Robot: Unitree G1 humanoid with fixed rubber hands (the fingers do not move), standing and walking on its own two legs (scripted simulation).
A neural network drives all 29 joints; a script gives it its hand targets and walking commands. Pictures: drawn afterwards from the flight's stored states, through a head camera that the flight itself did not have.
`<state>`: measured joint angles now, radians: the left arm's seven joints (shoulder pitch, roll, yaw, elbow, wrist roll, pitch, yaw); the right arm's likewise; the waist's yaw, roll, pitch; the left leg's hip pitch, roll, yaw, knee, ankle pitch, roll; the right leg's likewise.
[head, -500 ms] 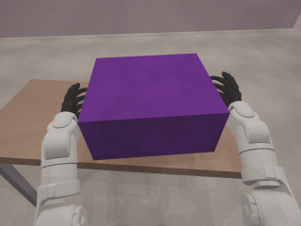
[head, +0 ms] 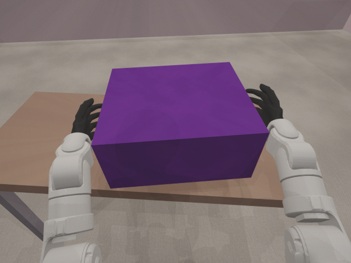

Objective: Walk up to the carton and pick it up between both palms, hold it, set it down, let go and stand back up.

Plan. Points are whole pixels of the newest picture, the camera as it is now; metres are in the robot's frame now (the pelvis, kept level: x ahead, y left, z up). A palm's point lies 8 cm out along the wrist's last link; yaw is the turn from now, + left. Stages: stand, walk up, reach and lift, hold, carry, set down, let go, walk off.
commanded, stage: hold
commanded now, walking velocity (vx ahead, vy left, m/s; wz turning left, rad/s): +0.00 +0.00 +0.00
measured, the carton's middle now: (176, 118) +0.41 +0.00 +0.14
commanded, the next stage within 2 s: set down in 1.72 s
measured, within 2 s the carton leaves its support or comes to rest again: neither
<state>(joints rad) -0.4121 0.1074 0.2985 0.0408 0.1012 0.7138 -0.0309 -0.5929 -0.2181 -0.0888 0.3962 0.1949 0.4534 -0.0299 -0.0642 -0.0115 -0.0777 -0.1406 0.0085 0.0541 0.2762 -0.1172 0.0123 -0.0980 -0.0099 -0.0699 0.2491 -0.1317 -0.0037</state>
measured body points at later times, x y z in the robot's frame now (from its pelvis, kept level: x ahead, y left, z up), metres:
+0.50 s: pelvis +0.00 +0.00 +0.00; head -0.04 +0.01 +0.45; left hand +0.35 +0.21 +0.16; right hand +0.37 -0.20 +0.18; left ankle +0.02 +0.11 -0.75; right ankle +0.00 -0.11 -0.75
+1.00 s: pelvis +0.00 +0.00 +0.00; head -0.04 +0.01 +0.45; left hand +0.35 +0.21 +0.15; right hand +0.37 -0.20 +0.18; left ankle +0.02 +0.11 -0.75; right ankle +0.00 -0.11 -0.75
